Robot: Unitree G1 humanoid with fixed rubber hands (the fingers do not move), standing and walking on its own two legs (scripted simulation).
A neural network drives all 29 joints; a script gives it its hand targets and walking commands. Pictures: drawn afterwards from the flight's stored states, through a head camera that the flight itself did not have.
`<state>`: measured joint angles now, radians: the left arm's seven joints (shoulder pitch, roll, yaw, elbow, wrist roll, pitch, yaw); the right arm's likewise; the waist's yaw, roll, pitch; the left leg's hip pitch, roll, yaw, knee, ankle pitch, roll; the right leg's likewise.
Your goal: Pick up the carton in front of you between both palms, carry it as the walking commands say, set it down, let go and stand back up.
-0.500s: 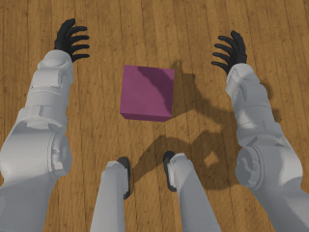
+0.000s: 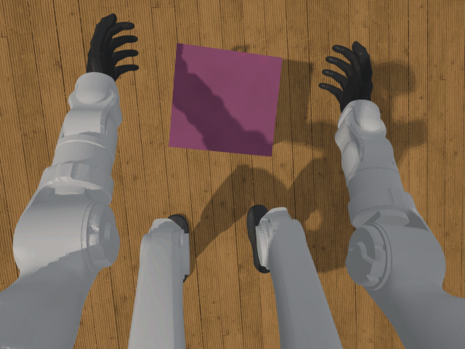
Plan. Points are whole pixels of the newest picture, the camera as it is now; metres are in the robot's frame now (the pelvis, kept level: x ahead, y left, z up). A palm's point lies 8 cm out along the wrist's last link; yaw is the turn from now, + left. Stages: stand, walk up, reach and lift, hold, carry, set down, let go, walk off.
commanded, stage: reach and lift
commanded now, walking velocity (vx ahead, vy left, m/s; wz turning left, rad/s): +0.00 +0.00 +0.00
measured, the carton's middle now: (222, 110) +0.48 -0.02 -0.43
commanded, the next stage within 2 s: none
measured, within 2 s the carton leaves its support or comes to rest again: leaves its support in 1.34 s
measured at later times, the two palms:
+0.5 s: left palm (136, 100) +0.50 +0.16 -0.36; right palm (303, 113) +0.46 -0.20 -0.35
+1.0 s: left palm (150, 98) +0.51 +0.13 -0.36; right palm (295, 110) +0.47 -0.18 -0.36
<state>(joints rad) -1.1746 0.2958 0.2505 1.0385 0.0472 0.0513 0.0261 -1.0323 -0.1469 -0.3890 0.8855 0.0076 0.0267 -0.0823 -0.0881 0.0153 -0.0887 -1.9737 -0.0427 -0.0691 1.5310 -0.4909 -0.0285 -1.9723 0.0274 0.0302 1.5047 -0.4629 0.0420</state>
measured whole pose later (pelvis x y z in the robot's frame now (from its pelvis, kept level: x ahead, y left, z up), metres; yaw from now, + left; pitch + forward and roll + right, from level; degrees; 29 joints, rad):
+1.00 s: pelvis -0.05 +0.00 -0.17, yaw -1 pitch +39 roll -2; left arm -1.51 0.38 -0.03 1.22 -0.21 0.03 0.09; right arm -1.41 -0.25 -0.14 1.13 0.23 0.01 -0.14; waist -0.07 -0.02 0.35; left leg -2.28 -0.04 -0.06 2.18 -0.58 -0.04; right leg -2.28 0.03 0.02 2.14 -0.53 0.05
